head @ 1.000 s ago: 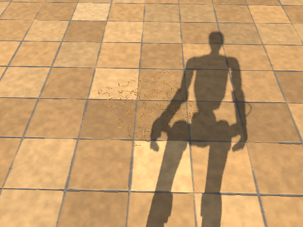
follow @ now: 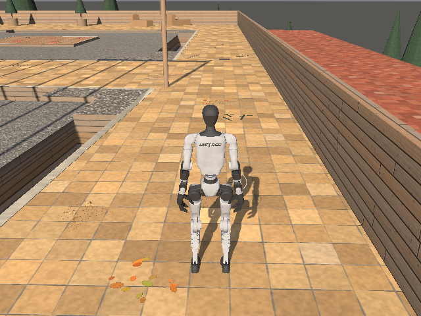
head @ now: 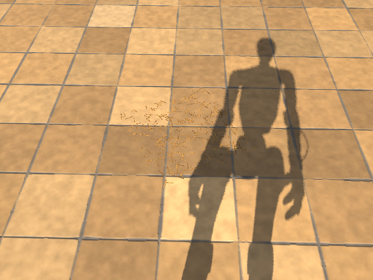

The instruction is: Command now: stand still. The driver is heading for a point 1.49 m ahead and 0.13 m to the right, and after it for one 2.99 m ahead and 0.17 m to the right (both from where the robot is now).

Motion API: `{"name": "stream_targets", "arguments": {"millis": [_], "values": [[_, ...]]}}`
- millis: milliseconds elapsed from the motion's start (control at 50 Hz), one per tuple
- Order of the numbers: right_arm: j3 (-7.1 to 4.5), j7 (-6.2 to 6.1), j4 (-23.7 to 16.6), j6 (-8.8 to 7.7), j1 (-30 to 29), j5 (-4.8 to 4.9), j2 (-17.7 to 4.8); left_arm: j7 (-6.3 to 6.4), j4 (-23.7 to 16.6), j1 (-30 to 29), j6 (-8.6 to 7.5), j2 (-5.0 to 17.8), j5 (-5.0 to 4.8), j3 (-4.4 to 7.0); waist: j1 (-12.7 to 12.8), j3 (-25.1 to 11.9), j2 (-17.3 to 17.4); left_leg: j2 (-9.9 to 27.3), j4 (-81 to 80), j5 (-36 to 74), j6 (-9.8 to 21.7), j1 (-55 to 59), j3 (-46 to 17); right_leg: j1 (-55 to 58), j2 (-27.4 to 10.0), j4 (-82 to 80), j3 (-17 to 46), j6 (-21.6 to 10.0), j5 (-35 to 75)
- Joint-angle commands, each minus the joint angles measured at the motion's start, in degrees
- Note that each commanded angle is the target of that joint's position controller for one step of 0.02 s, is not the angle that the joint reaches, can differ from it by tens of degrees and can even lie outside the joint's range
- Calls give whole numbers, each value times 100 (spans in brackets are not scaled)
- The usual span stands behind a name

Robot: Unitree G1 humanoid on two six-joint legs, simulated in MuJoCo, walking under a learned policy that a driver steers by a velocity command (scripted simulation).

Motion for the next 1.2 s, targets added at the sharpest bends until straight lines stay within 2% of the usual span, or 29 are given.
{"name": "stream_targets", "arguments": {"millis": [20,300,320,360,400,440,500,560,580,620,640,660,680,700,720,740,780,840,920,960,1000,1020,1040,1060,1080,1100,1120,1160,1200], "values": [[-39,-5,2,-23,399,-1,-396,6,2,397,-23,396,1,38,0,267,6,415,-452,718,168,-282,-350,-279,-416,-449,350,-168,725],[12,12,95,-31,567,-2,-311,-11,96,570,-32,310,2,-14,0,288,6,406,-496,295,169,-524,-390,-522,-406,-489,386,-167,310],[20,16,112,-26,633,-4,-293,-16,112,637,-27,291,4,-22,0,158,7,360,-549,-165,177,-496,-382,-493,-359,-541,377,-175,-149],[-49,28,52,17,661,-15,-454,-28,52,665,15,447,14,46,0,271,14,174,-406,-1620,304,-733,-342,-737,-166,-384,325,-300,-1599],[-76,61,-72,58,665,-45,-468,-61,-75,663,54,457,47,71,-3,660,20,159,-334,-2751,468,-1165,-476,-1189,-137,-288,440,-457,-2716],[-74,73,-160,19,693,-46,-383,-77,-179,651,11,349,52,62,-17,765,48,252,-268,-2664,546,-1236,-684,-1326,-194,-153,586,-511,-2572],[-154,108,-236,-78,855,-35,-560,-134,-362,538,-110,395,56,100,-98,433,219,452,-464,-2621,726,-848,-1137,-1402,-119,127,572,-527,-2150],[-295,112,-154,-122,1191,-11,-874,-217,-627,202,-258,192,89,64,-233,483,948,1149,-1290,-3151,1116,-353,-2215,-1781,241,1104,-183,-387,-1171],[-332,117,-164,-125,1142,-9,-918,-236,-679,182,-318,200,115,61,-190,604,970,1331,-1398,-3129,1211,-552,-2379,-1653,176,1142,-323,-403,-981],[-351,140,-308,-146,711,3,-886,-267,-573,689,-433,165,67,70,167,698,737,1096,-1071,-2836,1122,-1452,-1992,-518,177,445,-286,-518,-1029],[-337,147,-520,-180,156,25,-807,-256,-346,1444,-484,220,30,103,575,698,416,717,-467,-2463,918,-2296,-1478,550,49,-143,112,-637,-1065],[-249,177,-850,-276,-435,85,-476,-204,-121,2234,-521,721,25,250,930,705,-845,-38,1087,-1706,570,-3378,-391,1410,-811,-1010,1744,-935,-2097],[-219,232,-1064,-384,-579,-70,-412,-203,60,2818,-508,1166,20,392,1012,715,-1661,-226,2610,-1371,486,-4183,354,1910,-1908,-1644,3325,-1294,-2072],[-282,271,-1088,-438,-718,-221,-687,-189,-6,2592,-492,955,66,348,806,900,-869,70,3355,-1288,549,-4409,182,1629,-2069,-1490,3321,-1416,-1319],[-274,321,-1034,-489,-600,-203,-577,-193,-140,2230,-508,828,96,301,568,833,-449,212,3667,-966,549,-4302,106,1441,-1923,-1432,2898,-1381,-631],[-267,379,-1016,-524,-573,-155,-506,-195,-246,1915,-539,798,120,278,401,719,-341,317,3784,-653,528,-4193,74,1327,-1769,-1491,2534,-1331,-281],[-289,467,-1067,-496,-655,-137,-530,-180,-318,1620,-606,636,91,196,223,562,-416,376,3623,-208,426,-3998,196,1225,-1412,-1613,1775,-1182,636],[-246,501,-1297,-395,-1103,-126,-420,-158,-240,1714,-658,547,44,113,161,467,-518,186,3089,191,335,-3770,553,1073,-1122,-1504,958,-1078,2469],[-149,500,-1672,-327,-1853,-47,-368,-139,-248,1565,-694,761,35,90,137,513,-760,-69,1436,686,453,-2421,862,347,-985,-1559,452,-976,3233],[-228,418,-1619,-312,-1531,-30,-621,-138,-227,1505,-725,905,14,102,-87,276,-779,-274,1153,778,653,-1532,930,405,-1117,-1080,339,-903,4600],[-353,310,-1132,-403,-153,-32,-842,-113,-200,1410,-703,1001,-24,117,-671,-395,-542,-497,554,1304,822,-118,882,545,-938,621,96,-653,5639],[-423,256,-890,-469,550,-119,-1015,-115,-208,1425,-701,995,-62,108,-906,-751,-516,-149,370,1661,884,924,602,-28,-724,1726,38,-553,4732],[-518,237,-778,-522,1255,-261,-1505,-117,-323,1690,-677,641,-71,35,-913,-1428,295,1398,562,2657,1092,2046,-916,-985,-259,3605,-249,-460,1534],[-581,295,-798,-453,1217,-155,-1813,-96,-214,2567,-591,312,-299,48,-493,-2300,1263,2720,-41,4045,2123,2642,-3312,-1954,569,5682,-88,-312,-1748],[-553,327,-947,-417,508,80,-1591,-86,-249,2226,-529,630,-104,118,-275,-1781,454,2466,-412,3612,2156,1682,-2998,-2067,166,5832,273,-334,-1151],[-403,325,-1024,-457,-80,98,-1103,-110,-413,1524,-508,596,24,122,-193,-903,221,2176,-559,3490,1999,825,-2159,-2240,-26,5594,194,-323,-838],[-309,320,-988,-501,-246,48,-801,-130,-479,1241,-495,551,90,138,-62,-472,11,1882,-730,3811,1775,208,-1593,-2136,-191,5243,162,-326,-696],[-177,244,-833,-556,-164,12,-491,-203,-475,1199,-346,454,180,161,171,-315,102,1466,-925,4239,1478,-431,-783,-1676,-323,4566,145,-294,-601],[-98,238,-699,-637,65,-34,-474,-224,-436,1253,-228,269,134,146,309,-443,144,1332,-877,5159,1378,-611,-392,-1277,-224,4018,65,-252,-467]]}}
Velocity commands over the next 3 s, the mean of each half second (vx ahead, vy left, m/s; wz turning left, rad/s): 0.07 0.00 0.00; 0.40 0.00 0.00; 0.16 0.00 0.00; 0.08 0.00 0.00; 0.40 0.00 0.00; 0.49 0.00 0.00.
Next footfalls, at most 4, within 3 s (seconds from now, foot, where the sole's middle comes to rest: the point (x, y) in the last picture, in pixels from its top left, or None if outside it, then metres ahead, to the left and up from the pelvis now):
1.04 left None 0.38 0.07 -0.78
1.46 right None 0.42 -0.11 -0.78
2.22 right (237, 267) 0.56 -0.15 -0.78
2.72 left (187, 190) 0.89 0.03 -0.78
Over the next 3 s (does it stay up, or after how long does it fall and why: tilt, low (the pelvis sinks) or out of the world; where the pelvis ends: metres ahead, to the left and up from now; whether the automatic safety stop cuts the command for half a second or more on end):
stays up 0.86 -0.03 0.00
